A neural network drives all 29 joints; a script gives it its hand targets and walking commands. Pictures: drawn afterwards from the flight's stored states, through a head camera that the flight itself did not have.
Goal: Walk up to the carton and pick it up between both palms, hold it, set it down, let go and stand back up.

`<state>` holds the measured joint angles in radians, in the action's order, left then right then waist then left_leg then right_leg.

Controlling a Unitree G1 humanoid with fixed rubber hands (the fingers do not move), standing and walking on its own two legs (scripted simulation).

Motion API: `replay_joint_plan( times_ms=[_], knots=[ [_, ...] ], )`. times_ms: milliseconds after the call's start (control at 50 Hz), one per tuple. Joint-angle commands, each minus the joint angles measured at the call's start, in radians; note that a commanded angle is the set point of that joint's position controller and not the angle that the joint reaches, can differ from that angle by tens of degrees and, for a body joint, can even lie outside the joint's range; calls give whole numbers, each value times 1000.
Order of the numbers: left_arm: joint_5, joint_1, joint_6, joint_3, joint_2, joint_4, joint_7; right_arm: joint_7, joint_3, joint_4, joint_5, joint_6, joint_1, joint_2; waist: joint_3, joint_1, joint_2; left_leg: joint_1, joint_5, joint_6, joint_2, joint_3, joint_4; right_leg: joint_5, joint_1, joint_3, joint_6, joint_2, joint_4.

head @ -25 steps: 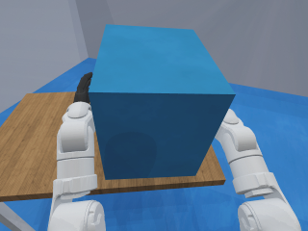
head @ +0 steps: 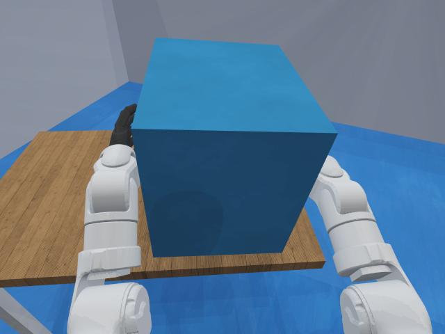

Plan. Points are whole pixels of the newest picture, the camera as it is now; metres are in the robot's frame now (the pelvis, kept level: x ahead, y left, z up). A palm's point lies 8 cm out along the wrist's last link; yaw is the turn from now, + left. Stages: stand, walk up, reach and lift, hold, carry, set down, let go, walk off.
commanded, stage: hold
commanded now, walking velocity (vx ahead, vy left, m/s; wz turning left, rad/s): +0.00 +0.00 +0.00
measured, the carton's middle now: (219, 145) +0.41 +0.01 +0.18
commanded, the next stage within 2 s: none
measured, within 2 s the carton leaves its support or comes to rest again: neither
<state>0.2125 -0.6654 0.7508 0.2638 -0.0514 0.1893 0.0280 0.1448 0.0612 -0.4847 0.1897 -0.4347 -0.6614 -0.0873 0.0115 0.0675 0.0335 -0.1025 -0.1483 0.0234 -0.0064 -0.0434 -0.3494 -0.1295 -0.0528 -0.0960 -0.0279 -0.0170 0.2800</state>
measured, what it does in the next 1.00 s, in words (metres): stands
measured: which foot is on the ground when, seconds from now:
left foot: down 0.00-1.00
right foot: down 0.00-1.00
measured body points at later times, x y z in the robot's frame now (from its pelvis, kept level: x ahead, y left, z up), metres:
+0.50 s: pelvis +0.00 +0.00 +0.00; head -0.03 +0.02 +0.45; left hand +0.38 +0.17 +0.19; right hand +0.38 -0.16 +0.17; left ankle +0.03 +0.10 -0.75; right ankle +0.02 -0.10 -0.75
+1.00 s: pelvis +0.00 +0.00 +0.00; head -0.04 +0.02 +0.45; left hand +0.38 +0.17 +0.20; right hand +0.38 -0.16 +0.18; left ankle +0.03 +0.10 -0.75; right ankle +0.02 -0.10 -0.75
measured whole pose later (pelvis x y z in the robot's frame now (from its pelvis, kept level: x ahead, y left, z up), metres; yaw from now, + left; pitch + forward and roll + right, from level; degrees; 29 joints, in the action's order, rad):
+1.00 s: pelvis +0.00 +0.00 +0.00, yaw +0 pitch -6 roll -1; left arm 0.20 -0.64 0.76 0.26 -0.06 0.14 0.03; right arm 0.16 0.04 -0.45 0.21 -0.43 -0.65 -0.09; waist 0.01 0.06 0.04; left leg -0.10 -0.15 0.02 -0.01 -0.04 -0.35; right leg -0.13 -0.05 -0.10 -0.03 -0.02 0.28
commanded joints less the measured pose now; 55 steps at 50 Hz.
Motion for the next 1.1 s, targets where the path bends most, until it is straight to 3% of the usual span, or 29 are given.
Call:
replay_joint_plan(
  times_ms=[0,60,200,300,360,380,480,500,520,540,560,580,660,680,720,820,860,900,940,980,1080],
  knots=[
    [-174,-709,-68,-502,616,-191,-162,-89,-398,393,123,112,-978,604,489,-8,-85,172,223,-29,22,44,24,113,84,40,42,-25,-32],
    [-190,-705,-75,-526,617,-256,-154,-76,-440,449,154,112,-960,626,547,-4,-66,206,323,-30,31,48,-9,242,109,56,55,-28,-13],
    [-172,-652,-59,-515,586,-259,-169,-60,-424,440,133,88,-867,593,475,27,-73,195,300,-43,35,47,-1,260,128,45,56,-27,-19],
    [-151,-619,-44,-498,568,-249,-184,-53,-416,428,129,82,-864,583,437,19,-75,160,245,-34,39,47,22,229,143,50,60,-16,-18],
    [-173,-636,-57,-527,598,-296,-180,-56,-419,483,131,93,-881,593,485,28,-83,199,294,-46,32,50,7,234,130,40,51,-25,-15],
    [-172,-645,-56,-517,590,-258,-178,-58,-416,477,125,92,-897,583,471,23,-71,194,273,-46,33,49,10,198,108,37,50,-27,-26],
    [-209,-689,-80,-590,612,-369,-152,-68,-453,540,145,109,-895,611,588,26,-89,251,363,-54,30,56,-29,257,101,37,46,-38,-9],
    [-197,-670,-76,-573,610,-316,-150,-69,-442,513,135,104,-895,587,544,25,-95,238,322,-55,24,61,-18,215,78,33,42,-35,-16],
    [-192,-662,-74,-558,604,-310,-148,-69,-446,525,144,104,-908,603,538,4,-80,234,322,-48,22,56,-15,200,79,28,42,-37,-16],
    [-185,-664,-65,-548,599,-282,-147,-70,-431,492,124,98,-898,586,496,18,-82,218,287,-45,23,54,-5,168,76,30,44,-35,-24],
    [-178,-641,-61,-529,592,-265,-151,-70,-430,483,123,96,-902,588,482,1,-54,201,248,-36,22,52,6,137,72,29,45,-32,-29],
    [-187,-672,-63,-538,597,-270,-153,-75,-422,480,117,98,-917,599,491,2,-65,188,211,-32,22,50,14,106,70,30,46,-27,-24],
    [-176,-663,-51,-521,597,-222,-153,-83,-416,452,107,99,-943,589,481,3,-54,190,203,-21,18,48,25,102,61,33,44,-28,-33],
    [-175,-659,-54,-506,593,-213,-158,-82,-425,455,111,100,-951,601,492,-12,-40,180,201,-15,23,43,20,108,74,39,46,-25,-29],
    [-188,-672,-63,-523,600,-212,-158,-79,-419,445,111,103,-944,604,493,1,-52,169,199,-18,23,44,25,134,84,46,47,-21,-28],
    [-169,-691,-57,-487,597,-180,-161,-85,-389,365,106,95,-951,606,466,-9,-51,160,150,-13,21,41,40,63,74,45,43,-22,-35],
    [-187,-703,-66,-508,596,-214,-158,-85,-411,411,117,104,-962,625,522,-9,-45,170,198,-17,26,40,24,117,79,43,49,-24,-27],
    [-208,-716,-71,-543,608,-273,-151,-78,-430,441,143,108,-952,625,587,8,-75,220,307,-34,25,45,-9,220,94,38,52,-30,-10],
    [-193,-698,-61,-537,615,-234,-150,-71,-408,425,135,102,-941,599,510,10,-92,196,278,-42,24,54,-5,175,95,41,45,-28,-20],
    [-175,-678,-56,-506,593,-202,-162,-69,-396,390,113,91,-909,597,456,24,-74,170,211,-33,31,47,18,159,92,48,51,-16,-33],
    [-177,-691,-60,-513,600,-240,-172,-79,-392,396,115,97,-919,599,466,22,-87,167,208,-34,27,49,24,127,88,38,44,-21,-28]
  ],
)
